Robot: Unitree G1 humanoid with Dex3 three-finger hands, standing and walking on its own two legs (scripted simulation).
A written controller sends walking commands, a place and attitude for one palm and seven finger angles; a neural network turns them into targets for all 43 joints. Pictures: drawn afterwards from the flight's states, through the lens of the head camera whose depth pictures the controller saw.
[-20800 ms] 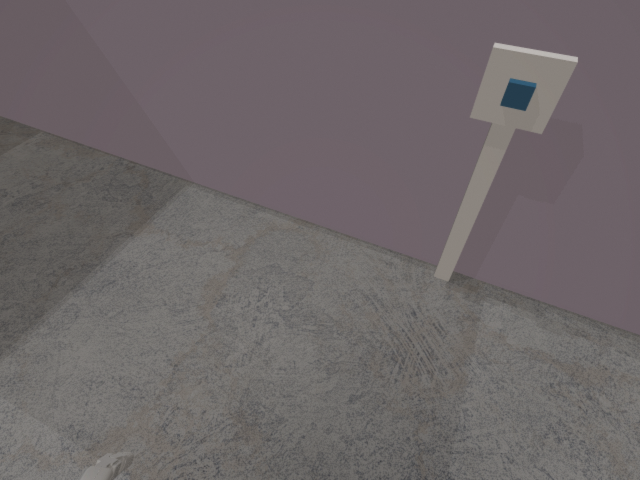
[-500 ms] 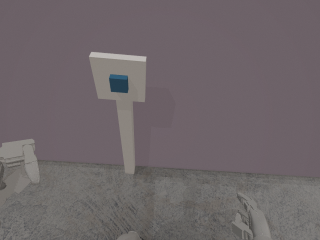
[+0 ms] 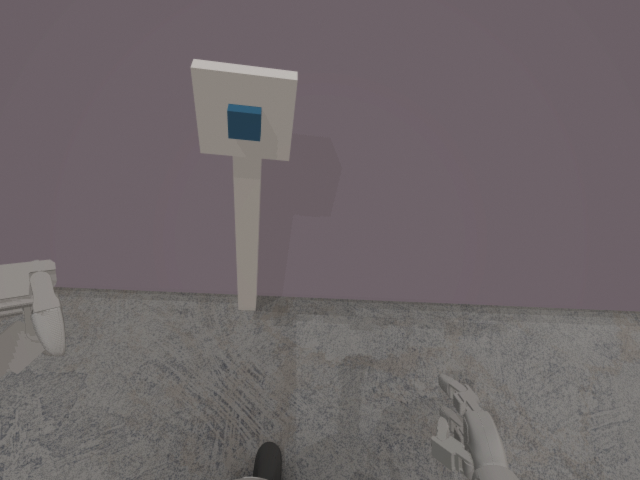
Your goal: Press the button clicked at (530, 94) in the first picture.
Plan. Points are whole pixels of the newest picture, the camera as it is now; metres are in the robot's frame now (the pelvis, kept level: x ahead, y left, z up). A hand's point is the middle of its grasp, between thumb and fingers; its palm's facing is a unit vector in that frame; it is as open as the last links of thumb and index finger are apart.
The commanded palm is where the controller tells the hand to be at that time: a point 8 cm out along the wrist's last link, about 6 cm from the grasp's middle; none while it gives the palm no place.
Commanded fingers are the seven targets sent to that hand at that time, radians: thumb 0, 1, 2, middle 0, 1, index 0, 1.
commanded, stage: stop stepping back and stand still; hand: left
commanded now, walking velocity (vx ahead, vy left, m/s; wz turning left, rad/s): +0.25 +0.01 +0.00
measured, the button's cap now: (244, 121) +0.69 +0.20 +0.03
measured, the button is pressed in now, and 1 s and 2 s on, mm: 0 0 0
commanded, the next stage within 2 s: let the arm hang, fingers relaxed in 0.82 s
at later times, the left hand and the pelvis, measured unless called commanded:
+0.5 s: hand out of the picture +0.06 +0.30 +0.19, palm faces +0.41 -0.80 -0.45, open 3.1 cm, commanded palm +0.03 +0.33 +0.18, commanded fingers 0.00 0.90 0.90 -1.30 -1.50 -1.30 -1.50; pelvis -0.09 +0.05 +0.00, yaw +1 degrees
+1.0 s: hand out of the picture +0.09 +0.33 +0.08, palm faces +0.28 -0.78 -0.56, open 3.0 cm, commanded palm none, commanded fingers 0.00 0.90 0.90 -1.12 -1.30 -1.12 -1.30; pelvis -0.10 +0.06 -0.01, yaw +2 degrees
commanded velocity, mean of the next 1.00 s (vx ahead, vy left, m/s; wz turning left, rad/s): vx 0.15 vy -0.08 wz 0.00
